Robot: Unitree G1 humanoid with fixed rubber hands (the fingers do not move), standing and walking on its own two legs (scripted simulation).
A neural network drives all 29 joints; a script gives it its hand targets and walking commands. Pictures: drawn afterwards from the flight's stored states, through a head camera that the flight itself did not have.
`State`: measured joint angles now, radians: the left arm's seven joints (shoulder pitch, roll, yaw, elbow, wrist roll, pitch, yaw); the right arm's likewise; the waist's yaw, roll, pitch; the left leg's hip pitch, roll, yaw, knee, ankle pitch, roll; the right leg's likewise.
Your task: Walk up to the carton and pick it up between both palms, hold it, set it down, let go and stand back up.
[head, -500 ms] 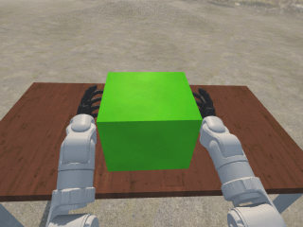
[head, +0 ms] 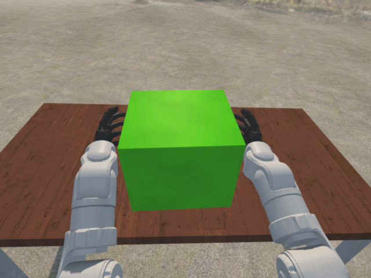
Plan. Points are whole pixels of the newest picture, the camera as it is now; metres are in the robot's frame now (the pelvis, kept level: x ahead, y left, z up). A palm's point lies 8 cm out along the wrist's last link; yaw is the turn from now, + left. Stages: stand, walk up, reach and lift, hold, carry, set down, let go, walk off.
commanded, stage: hold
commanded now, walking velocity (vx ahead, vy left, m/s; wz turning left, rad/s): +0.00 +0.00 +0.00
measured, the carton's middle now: (179, 147) +0.38 +0.01 +0.14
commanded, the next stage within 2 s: set down in 1.84 s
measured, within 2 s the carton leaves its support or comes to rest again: neither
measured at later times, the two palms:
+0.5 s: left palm (108, 142) +0.36 +0.16 +0.18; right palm (252, 145) +0.36 -0.15 +0.17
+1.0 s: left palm (108, 141) +0.36 +0.16 +0.18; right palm (252, 145) +0.36 -0.15 +0.17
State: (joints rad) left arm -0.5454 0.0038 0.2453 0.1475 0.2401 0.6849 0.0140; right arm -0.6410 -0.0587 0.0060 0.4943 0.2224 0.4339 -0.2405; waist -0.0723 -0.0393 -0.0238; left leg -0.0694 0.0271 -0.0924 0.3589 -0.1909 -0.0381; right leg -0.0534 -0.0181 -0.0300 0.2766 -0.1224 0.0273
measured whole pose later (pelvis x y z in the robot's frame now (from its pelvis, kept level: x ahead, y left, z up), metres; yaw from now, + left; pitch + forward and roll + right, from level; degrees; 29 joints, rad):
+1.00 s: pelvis +0.00 +0.00 +0.00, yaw +0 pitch -6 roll -1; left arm -0.54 0.00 0.23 0.14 0.24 0.69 0.01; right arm -0.63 -0.07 0.02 0.48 0.23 0.43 -0.24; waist -0.08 -0.03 -0.01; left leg -0.07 0.03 -0.09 0.36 -0.19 -0.04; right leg -0.05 -0.02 -0.02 0.27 -0.12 0.03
